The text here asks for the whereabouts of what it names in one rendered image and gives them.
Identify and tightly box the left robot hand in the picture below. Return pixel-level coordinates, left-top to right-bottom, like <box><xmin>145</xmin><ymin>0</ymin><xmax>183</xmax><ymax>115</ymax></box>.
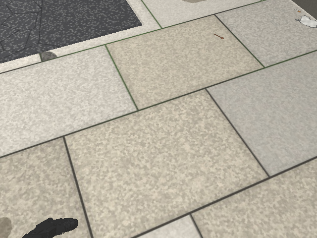
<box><xmin>22</xmin><ymin>217</ymin><xmax>78</xmax><ymax>238</ymax></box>

